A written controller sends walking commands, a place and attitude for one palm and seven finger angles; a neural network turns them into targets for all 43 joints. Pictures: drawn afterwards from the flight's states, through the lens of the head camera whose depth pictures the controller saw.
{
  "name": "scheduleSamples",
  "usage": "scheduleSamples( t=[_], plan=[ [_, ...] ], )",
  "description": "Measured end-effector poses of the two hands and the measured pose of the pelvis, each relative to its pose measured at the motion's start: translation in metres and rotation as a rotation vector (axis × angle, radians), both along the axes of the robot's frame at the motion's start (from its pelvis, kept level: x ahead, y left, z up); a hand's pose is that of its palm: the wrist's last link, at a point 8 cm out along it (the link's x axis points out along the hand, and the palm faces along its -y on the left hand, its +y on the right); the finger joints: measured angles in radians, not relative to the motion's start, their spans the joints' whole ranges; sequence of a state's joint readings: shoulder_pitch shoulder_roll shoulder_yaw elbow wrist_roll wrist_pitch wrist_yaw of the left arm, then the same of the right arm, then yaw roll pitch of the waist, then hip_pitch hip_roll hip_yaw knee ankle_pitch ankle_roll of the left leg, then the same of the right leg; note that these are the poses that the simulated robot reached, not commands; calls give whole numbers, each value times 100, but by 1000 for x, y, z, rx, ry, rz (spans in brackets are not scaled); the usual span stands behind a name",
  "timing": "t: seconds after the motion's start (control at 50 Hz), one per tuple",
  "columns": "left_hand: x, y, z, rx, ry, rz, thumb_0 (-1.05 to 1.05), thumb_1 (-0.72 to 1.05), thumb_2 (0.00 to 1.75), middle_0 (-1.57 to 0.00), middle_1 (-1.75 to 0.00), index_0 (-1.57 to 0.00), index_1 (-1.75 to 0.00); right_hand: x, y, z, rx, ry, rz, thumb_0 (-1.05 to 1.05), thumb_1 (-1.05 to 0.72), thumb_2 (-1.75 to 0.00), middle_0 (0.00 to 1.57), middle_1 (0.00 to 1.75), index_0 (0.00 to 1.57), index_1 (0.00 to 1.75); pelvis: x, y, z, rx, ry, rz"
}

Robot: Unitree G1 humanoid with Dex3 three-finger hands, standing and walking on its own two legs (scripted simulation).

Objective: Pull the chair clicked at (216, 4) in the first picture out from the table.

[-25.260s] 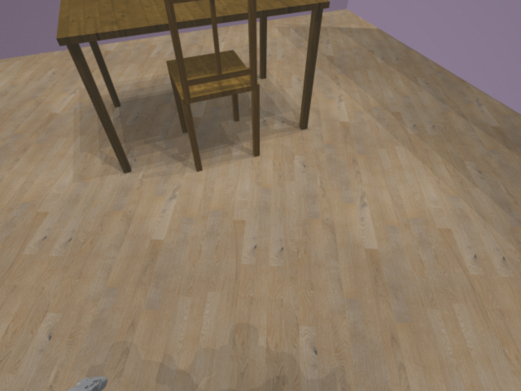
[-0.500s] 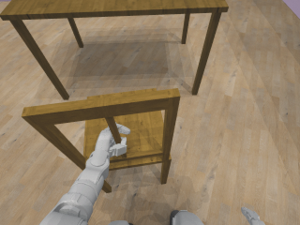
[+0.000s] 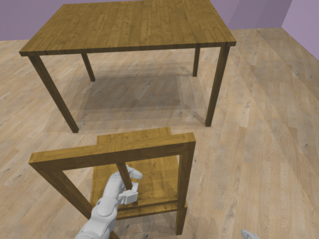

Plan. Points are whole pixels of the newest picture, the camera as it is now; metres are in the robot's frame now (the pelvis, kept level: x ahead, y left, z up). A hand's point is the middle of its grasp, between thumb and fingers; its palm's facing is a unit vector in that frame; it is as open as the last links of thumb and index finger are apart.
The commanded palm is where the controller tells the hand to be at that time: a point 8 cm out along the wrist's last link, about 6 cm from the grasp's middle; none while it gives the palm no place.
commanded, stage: stop walking, hand still on the chair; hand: left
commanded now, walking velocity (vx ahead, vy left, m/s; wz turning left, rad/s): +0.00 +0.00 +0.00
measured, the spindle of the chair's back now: (128, 185) +0.29 +0.11 -0.07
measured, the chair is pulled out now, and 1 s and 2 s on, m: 0.67 0.67 0.67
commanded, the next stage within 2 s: open the thumb and straighten the fingers in 0.62 s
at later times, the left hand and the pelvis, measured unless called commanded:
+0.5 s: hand (134, 191) +0.27 +0.09 -0.07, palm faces -0.07 -0.98 -0.18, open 5.2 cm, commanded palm +0.25 +0.14 -0.05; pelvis +0.03 -0.01 +0.00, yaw +1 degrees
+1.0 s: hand (131, 188) +0.27 +0.10 -0.06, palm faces -0.08 -0.99 -0.14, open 8.9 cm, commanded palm +0.25 +0.15 -0.04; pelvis +0.02 -0.01 -0.02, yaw +2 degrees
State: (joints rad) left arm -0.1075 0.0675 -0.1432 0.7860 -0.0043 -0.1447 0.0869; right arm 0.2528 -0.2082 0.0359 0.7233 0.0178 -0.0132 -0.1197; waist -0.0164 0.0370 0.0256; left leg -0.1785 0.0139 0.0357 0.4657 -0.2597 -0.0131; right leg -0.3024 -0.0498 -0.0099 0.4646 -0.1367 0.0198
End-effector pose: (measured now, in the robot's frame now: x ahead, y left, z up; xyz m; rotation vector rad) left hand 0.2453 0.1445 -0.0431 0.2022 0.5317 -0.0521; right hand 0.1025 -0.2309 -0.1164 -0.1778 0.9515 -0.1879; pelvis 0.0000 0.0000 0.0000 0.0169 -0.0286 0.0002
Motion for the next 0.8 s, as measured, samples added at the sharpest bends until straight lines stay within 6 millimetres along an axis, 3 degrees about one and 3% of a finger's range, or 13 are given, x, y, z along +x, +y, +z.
scheduleSamples(
  t=[0.24,0.38,0.52,0.8],
  plan=[
    [7,1,-2,7,11,-11,1,66,84,-28,-131,-50,-145,46,-2,8,-12,-45,26,1,-91,-90,20,30,20,29,21,-1,1,1,11,12],
    [6,0,-2,3,17,16,1,67,85,-28,-132,-50,-145,62,-5,12,-10,-61,45,1,-91,-90,20,30,20,29,25,-7,2,-3,12,21],
    [6,0,-2,1,22,34,2,67,85,-27,-132,-50,-145,62,-10,12,-16,-48,43,1,-91,-90,20,30,20,29,25,-11,2,-6,13,24],
    [7,1,-2,-24,25,41,2,66,83,-28,-133,-50,-145,43,-17,11,7,-27,-1,1,-91,-90,20,30,20,29,22,-12,0,-4,39,32]
  ],
)
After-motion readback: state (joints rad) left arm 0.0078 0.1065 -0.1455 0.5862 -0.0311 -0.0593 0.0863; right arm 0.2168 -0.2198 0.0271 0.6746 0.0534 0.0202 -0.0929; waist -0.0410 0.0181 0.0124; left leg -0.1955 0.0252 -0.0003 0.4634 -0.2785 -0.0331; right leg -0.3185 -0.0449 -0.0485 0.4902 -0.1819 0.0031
